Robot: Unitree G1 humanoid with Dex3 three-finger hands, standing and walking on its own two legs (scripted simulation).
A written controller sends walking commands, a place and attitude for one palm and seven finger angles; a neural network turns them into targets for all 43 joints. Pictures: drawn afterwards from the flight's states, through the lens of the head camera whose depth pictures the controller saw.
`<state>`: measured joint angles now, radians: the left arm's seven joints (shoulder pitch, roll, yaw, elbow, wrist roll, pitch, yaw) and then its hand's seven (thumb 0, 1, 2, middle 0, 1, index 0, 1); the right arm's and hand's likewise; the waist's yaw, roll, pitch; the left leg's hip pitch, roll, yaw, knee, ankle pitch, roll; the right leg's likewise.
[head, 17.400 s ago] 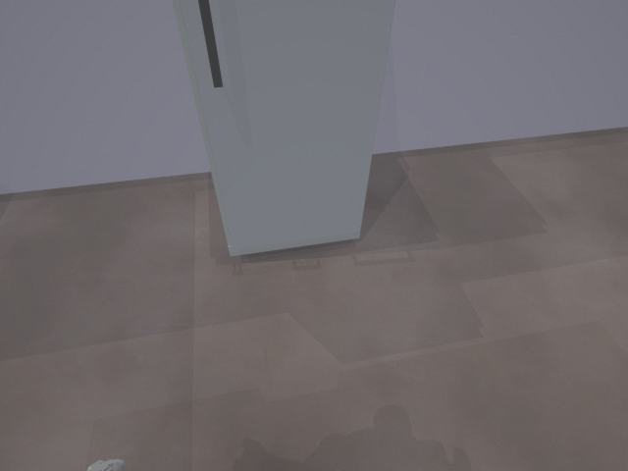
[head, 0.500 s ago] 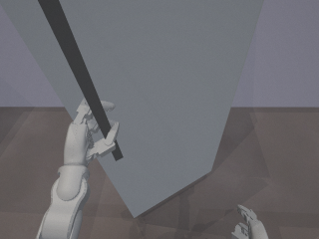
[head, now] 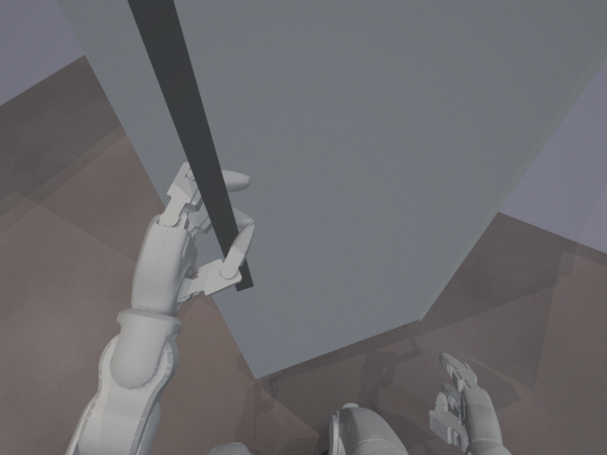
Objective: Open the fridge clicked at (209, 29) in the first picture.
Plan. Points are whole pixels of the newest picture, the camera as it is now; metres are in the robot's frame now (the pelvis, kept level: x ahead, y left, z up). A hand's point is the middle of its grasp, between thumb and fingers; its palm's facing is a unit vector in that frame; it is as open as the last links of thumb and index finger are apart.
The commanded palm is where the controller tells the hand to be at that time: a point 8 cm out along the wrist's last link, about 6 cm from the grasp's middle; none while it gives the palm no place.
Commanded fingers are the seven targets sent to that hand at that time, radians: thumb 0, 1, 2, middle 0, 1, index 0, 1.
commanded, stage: walk backward, drawing the door open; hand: left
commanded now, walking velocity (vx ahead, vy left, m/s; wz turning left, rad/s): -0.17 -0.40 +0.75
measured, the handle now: (196, 135) +0.34 +0.09 +0.26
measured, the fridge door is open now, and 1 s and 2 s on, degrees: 49 76 72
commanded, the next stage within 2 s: stop walking and hold the door back in 0.60 s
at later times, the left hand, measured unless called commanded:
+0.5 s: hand (331, 367) +0.18 -0.02 +0.16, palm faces +0.45 -0.86 -0.25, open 7.0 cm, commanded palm +0.13 +0.01 +0.17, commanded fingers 0.00 0.90 0.90 -0.45 -1.40 -0.45 -1.40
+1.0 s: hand (430, 427) +0.14 -0.09 +0.16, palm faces +0.80 -0.57 -0.20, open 6.2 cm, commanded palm +0.09 -0.05 +0.15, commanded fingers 0.00 0.90 0.90 -0.45 -1.40 -0.45 -1.40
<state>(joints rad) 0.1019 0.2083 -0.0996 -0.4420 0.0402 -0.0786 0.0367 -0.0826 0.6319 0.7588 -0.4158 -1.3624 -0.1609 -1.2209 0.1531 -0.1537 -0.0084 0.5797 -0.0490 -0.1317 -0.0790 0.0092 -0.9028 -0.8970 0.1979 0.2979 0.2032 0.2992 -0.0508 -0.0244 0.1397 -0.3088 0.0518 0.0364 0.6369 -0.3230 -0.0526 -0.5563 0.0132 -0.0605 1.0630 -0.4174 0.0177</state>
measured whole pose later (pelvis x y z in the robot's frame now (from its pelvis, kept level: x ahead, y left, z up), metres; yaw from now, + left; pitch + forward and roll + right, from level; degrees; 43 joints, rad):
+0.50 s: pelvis -0.02 -0.26 +0.01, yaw +25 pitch -1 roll +0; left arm 0.12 0.24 0.05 -0.44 0.03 -0.10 0.04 -0.08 0.60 0.80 -0.44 -1.38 -0.21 -1.32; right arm 0.17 -0.14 -0.01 0.60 -0.04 -0.12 -0.06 0.01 -0.90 -0.90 0.20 0.30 0.20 0.30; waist -0.02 -0.02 0.19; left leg -0.26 0.10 -0.01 0.59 -0.31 -0.07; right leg -0.57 0.01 -0.04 1.07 -0.36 0.04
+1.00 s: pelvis +0.00 -0.46 +0.01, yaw +43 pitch +0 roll +2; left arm -0.23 0.29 0.10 0.07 -0.03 -0.10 0.12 -0.05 0.60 0.83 -0.45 -1.40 -0.36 -1.38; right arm 0.10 -0.26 0.01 0.60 0.01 -0.04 -0.08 0.01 -0.90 -0.90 0.20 0.30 0.20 0.30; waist 0.01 -0.05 0.05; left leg -0.18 -0.03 0.08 0.51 -0.35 0.03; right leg -0.40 -0.09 -0.25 0.57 -0.18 -0.08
